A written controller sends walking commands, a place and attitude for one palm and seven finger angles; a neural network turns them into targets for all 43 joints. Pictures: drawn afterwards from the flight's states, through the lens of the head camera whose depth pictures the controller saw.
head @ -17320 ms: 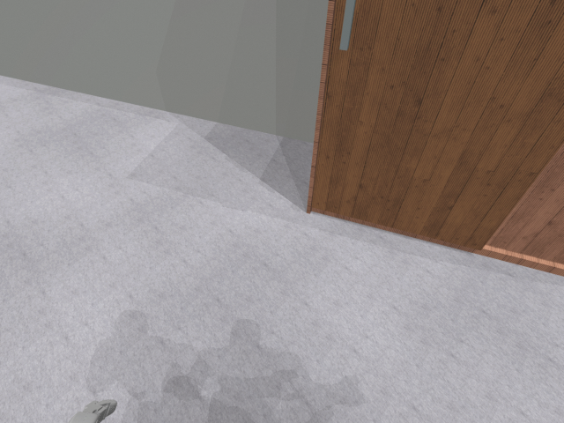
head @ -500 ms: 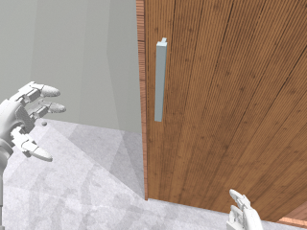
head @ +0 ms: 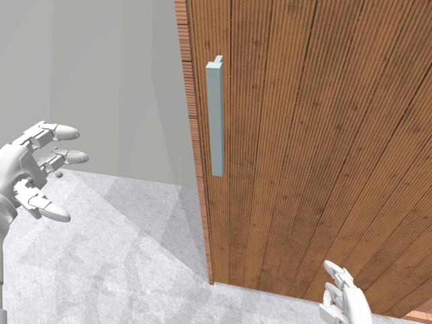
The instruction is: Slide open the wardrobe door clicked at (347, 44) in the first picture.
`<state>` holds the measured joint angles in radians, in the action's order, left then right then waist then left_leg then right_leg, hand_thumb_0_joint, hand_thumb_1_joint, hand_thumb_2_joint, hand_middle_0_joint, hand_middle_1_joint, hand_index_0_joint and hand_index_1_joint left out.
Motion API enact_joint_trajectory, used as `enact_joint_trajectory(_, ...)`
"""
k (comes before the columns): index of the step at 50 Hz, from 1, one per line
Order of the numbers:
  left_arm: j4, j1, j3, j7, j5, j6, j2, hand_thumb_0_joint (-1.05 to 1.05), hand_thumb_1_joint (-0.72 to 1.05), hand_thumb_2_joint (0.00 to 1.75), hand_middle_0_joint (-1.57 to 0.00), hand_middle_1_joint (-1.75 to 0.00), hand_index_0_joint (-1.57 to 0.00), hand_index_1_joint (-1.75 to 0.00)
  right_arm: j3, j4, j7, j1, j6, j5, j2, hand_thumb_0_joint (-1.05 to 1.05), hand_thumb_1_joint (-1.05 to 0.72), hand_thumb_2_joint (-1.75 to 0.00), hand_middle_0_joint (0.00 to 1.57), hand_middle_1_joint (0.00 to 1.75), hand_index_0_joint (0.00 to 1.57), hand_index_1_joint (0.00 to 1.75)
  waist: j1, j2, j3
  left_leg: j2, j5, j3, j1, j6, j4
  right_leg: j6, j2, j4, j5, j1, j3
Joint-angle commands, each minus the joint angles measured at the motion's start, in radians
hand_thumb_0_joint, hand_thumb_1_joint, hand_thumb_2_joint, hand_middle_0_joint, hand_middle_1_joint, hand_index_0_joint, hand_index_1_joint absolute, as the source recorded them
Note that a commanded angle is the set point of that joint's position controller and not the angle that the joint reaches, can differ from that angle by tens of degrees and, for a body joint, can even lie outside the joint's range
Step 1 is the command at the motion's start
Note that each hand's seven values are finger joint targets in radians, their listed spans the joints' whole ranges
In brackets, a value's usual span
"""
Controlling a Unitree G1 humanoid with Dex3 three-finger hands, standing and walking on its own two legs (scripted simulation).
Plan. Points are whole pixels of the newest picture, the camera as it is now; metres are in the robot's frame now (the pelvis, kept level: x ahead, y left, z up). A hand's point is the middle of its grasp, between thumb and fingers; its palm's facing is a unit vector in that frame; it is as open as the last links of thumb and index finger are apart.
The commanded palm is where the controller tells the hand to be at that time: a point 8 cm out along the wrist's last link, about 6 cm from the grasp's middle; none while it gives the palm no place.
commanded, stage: move the hooked fingers beside the handle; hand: left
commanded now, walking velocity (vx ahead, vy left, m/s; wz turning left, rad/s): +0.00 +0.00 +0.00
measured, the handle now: (218, 121) +0.45 +0.04 +0.17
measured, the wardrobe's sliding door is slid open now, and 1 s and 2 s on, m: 0.00 0.00 0.00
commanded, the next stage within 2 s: none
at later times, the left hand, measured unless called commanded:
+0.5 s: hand (111, 165) +0.30 +0.20 +0.19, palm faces -0.12 -0.99 -0.08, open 14.0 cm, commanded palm +0.28 +0.26 +0.19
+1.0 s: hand (147, 142) +0.37 +0.16 +0.18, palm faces -0.08 -1.00 -0.03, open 13.9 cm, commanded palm +0.34 +0.21 +0.19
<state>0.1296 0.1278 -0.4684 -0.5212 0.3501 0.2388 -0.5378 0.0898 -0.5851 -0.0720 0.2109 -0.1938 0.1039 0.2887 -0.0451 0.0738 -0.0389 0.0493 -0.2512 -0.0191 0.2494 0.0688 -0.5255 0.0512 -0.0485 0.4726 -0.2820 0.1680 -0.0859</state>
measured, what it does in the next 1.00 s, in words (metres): stands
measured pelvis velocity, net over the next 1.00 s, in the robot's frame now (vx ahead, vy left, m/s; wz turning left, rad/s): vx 0.01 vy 0.00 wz -0.02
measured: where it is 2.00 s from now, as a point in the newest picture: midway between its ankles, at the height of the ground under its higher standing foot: outside the picture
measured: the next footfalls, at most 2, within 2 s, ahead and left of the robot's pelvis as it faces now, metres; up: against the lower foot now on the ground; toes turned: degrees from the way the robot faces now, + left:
none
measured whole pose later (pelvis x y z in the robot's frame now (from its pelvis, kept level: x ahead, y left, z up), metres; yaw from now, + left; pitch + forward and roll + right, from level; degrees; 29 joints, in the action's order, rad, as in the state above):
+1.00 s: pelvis +0.01 +0.00 +0.00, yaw -1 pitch -1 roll +0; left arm 0.19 0.37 -0.21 -0.21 0.25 0.27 -0.33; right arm 0.09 -0.62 -0.07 0.19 -0.09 0.09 0.24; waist 0.00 0.04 -0.03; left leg 0.06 -0.23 -0.04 0.21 0.07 -0.45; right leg 0.05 -0.04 0.44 -0.28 0.15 -0.06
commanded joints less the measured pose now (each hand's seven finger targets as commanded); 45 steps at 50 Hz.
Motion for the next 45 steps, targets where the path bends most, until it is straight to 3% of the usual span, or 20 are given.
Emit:
enact_joint_trajectory(1,-0.349,0.283,-0.044,0.001,0.033,-0.070,-0.226,0.00,-0.50,0.30,-0.30,-1.20,-0.30,-1.20,-0.055,0.188,-0.009,-0.160,-0.058,-0.003,0.103,0.00,-0.90,-0.90,0.20,0.30,0.20,0.30,0.009,-0.029,-0.230,-0.047,0.231,0.100,-0.187,-0.013,0.032,-0.042,0.052,-0.054,0.279,0.045,0.100)
enact_joint_trajectory(5,-0.413,0.307,-0.124,0.049,0.049,-0.142,-0.279,0.00,-0.50,0.30,-0.30,-1.20,-0.30,-1.20,-0.051,0.167,-0.016,-0.158,-0.064,-0.016,0.092,0.00,-0.90,-0.90,0.20,0.30,0.20,0.30,-0.001,-0.002,-0.247,-0.045,0.256,0.098,-0.205,-0.018,0.046,-0.027,0.042,-0.059,0.298,0.014,0.085)
enact_joint_trajectory(8,-0.296,0.240,-0.137,0.083,0.038,-0.118,-0.256,0.00,-0.50,0.30,-0.30,-1.20,-0.30,-1.20,-0.053,0.147,-0.017,-0.148,-0.056,-0.015,0.093,0.00,-0.90,-0.90,0.20,0.30,0.20,0.30,-0.009,0.013,-0.167,-0.046,0.242,0.098,-0.174,-0.025,0.066,-0.020,0.041,-0.063,0.275,0.046,0.065)
enact_joint_trajectory(9,-0.282,0.230,-0.127,0.089,0.028,-0.100,-0.251,0.00,-0.50,0.30,-0.30,-1.20,-0.30,-1.20,-0.057,0.140,-0.013,-0.147,-0.047,-0.012,0.097,0.00,-0.90,-0.90,0.20,0.30,0.20,0.30,-0.013,0.004,-0.152,-0.048,0.249,0.088,-0.164,-0.023,0.060,-0.026,0.048,-0.071,0.290,0.039,0.078)
enact_joint_trajectory(10,-0.267,0.233,-0.083,0.091,0.018,-0.072,-0.208,0.00,-0.50,0.30,-0.30,-1.20,-0.30,-1.20,-0.054,0.143,-0.012,-0.152,-0.040,-0.009,0.093,0.00,-0.90,-0.90,0.20,0.30,0.20,0.30,-0.005,0.043,-0.130,-0.047,0.239,0.087,-0.158,-0.028,0.070,-0.021,0.050,-0.069,0.279,0.059,0.069)
enact_joint_trajectory(13,-0.250,0.303,0.060,0.089,0.002,-0.016,-0.091,0.00,-0.50,0.30,-0.30,-1.20,-0.30,-1.20,-0.051,0.155,-0.013,-0.160,-0.030,0.001,0.093,0.00,-0.90,-0.90,0.20,0.30,0.20,0.30,0.024,0.054,-0.089,-0.050,0.178,0.104,-0.163,-0.033,0.083,-0.022,0.047,-0.076,0.205,0.117,0.058)
enact_joint_trajectory(14,-0.242,0.310,0.079,0.088,0.002,-0.010,-0.073,0.00,-0.50,0.30,-0.30,-1.20,-0.30,-1.20,-0.055,0.155,-0.014,-0.164,-0.030,0.002,0.094,0.00,-0.90,-0.90,0.20,0.30,0.20,0.30,0.028,-0.010,-0.094,-0.055,0.178,0.103,-0.163,-0.026,0.069,-0.027,0.051,-0.081,0.213,0.111,0.076)
enact_joint_trajectory(17,-0.318,0.368,0.096,0.091,-0.002,-0.029,-0.079,0.00,-0.50,0.30,-0.30,-1.20,-0.30,-1.20,-0.054,0.169,-0.020,-0.163,-0.030,-0.001,0.094,0.00,-0.90,-0.90,0.20,0.30,0.20,0.30,0.031,-0.044,-0.181,-0.047,0.186,0.108,-0.196,-0.015,0.066,-0.029,0.046,-0.067,0.216,0.090,0.066)
enact_joint_trajectory(19,-0.358,0.413,0.062,0.111,-0.003,-0.066,-0.126,0.00,-0.50,0.30,-0.30,-1.20,-0.30,-1.20,-0.052,0.160,-0.022,-0.168,-0.032,-0.008,0.089,0.00,-0.90,-0.90,0.20,0.30,0.20,0.30,0.024,-0.069,-0.207,-0.048,0.196,0.105,-0.205,-0.014,0.060,-0.027,0.047,-0.071,0.223,0.068,0.077)
enact_joint_trajectory(22,-0.390,0.457,0.030,0.150,-0.003,-0.113,-0.135,0.00,-0.50,0.30,-0.30,-1.20,-0.30,-1.20,-0.048,0.155,-0.024,-0.177,-0.035,-0.014,0.075,0.00,-0.90,-0.90,0.20,0.30,0.20,0.30,0.014,-0.015,-0.252,-0.043,0.210,0.103,-0.235,-0.019,0.076,-0.020,0.045,-0.067,0.224,0.043,0.069)
enact_joint_trajectory(24,-0.334,0.421,-0.016,0.182,-0.015,-0.110,-0.177,0.00,-0.50,0.30,-0.30,-1.20,-0.30,-1.20,-0.049,0.135,-0.021,-0.170,-0.025,-0.018,0.080,0.00,-0.90,-0.90,0.20,0.30,0.20,0.30,0.000,-0.019,-0.227,-0.047,0.209,0.097,-0.212,-0.023,0.085,-0.018,0.045,-0.078,0.218,0.029,0.071)
enact_joint_trajectory(28,-0.179,0.401,0.066,0.200,-0.035,-0.037,-0.078,0.00,-0.50,0.30,-0.30,-1.20,-0.30,-1.20,-0.047,0.125,-0.017,-0.165,0.002,-0.008,0.083,0.00,-0.90,-0.90,0.20,0.30,0.20,0.30,0.015,-0.004,-0.120,-0.048,0.167,0.098,-0.162,-0.034,0.110,-0.015,0.046,-0.084,0.187,0.076,0.055)
enact_joint_trajectory(29,-0.170,0.401,0.084,0.200,-0.041,-0.020,-0.062,0.00,-0.50,0.30,-0.30,-1.20,-0.30,-1.20,-0.052,0.128,-0.014,-0.169,0.007,-0.005,0.086,0.00,-0.90,-0.90,0.20,0.30,0.20,0.30,0.013,-0.037,-0.118,-0.051,0.177,0.095,-0.158,-0.031,0.105,-0.016,0.048,-0.088,0.199,0.064,0.063)
enact_joint_trajectory(32,-0.209,0.465,0.178,0.190,-0.045,0.001,0.013,0.00,-0.50,0.30,-0.30,-1.20,-0.30,-1.20,-0.052,0.150,-0.013,-0.172,0.013,-0.002,0.084,0.00,-0.90,-0.90,0.20,0.30,0.20,0.30,0.032,-0.010,-0.144,-0.047,0.162,0.103,-0.187,-0.026,0.100,-0.018,0.049,-0.083,0.190,0.088,0.062)
enact_joint_trajectory(33,-0.241,0.484,0.183,0.191,-0.048,-0.009,0.009,0.00,-0.50,0.30,-0.30,-1.20,-0.30,-1.20,-0.052,0.154,-0.015,-0.173,0.012,-0.002,0.083,0.00,-0.90,-0.90,0.20,0.30,0.20,0.30,0.035,0.001,-0.167,-0.049,0.168,0.105,-0.207,-0.026,0.098,-0.016,0.048,-0.079,0.188,0.089,0.061)
enact_joint_trajectory(34,-0.265,0.497,0.195,0.194,-0.045,-0.026,0.021,0.00,-0.50,0.30,-0.30,-1.20,-0.30,-1.20,-0.051,0.153,-0.014,-0.177,0.008,-0.005,0.081,0.00,-0.90,-0.90,0.20,0.30,0.20,0.30,0.035,-0.053,-0.179,-0.054,0.184,0.108,-0.212,-0.022,0.092,-0.017,0.047,-0.080,0.202,0.080,0.065)
enact_joint_trajectory(36,-0.331,0.568,0.209,0.210,-0.042,-0.062,0.029,0.00,-0.50,0.30,-0.30,-1.20,-0.30,-1.20,-0.049,0.157,-0.016,-0.178,0.002,-0.009,0.076,0.00,-0.90,-0.90,0.20,0.30,0.20,0.30,0.039,-0.031,-0.220,-0.052,0.170,0.116,-0.243,-0.024,0.100,-0.016,0.046,-0.076,0.180,0.083,0.062)
enact_joint_trajectory(39,-0.308,0.595,0.147,0.256,-0.049,-0.102,-0.033,0.00,-0.50,0.30,-0.30,-1.20,-0.30,-1.20,-0.049,0.129,-0.020,-0.167,0.002,-0.019,0.077,0.00,-0.90,-0.90,0.20,0.30,0.20,0.30,0.027,-0.068,-0.229,-0.057,0.170,0.117,-0.246,-0.025,0.110,-0.016,0.041,-0.084,0.166,0.067,0.066)
enact_joint_trajectory(41,-0.260,0.622,0.175,0.284,-0.062,-0.098,0.008,0.00,-0.50,0.30,-0.30,-1.20,-0.30,-1.20,-0.048,0.118,-0.022,-0.165,0.012,-0.019,0.074,0.00,-0.90,-0.90,0.20,0.30,0.20,0.30,0.034,-0.050,-0.211,-0.054,0.166,0.110,-0.241,-0.029,0.123,-0.016,0.042,-0.082,0.163,0.068,0.063)
enact_joint_trajectory(45,-0.137,0.560,0.163,0.326,-0.090,-0.045,0.007,0.00,-0.50,0.30,-0.30,-1.20,-0.30,-1.20,-0.052,0.106,-0.012,-0.152,0.045,-0.019,0.078,0.00,-0.90,-0.90,0.20,0.30,0.20,0.30,0.020,-0.044,-0.175,-0.051,0.205,0.091,-0.203,-0.034,0.126,-0.012,0.046,-0.089,0.210,0.040,0.067)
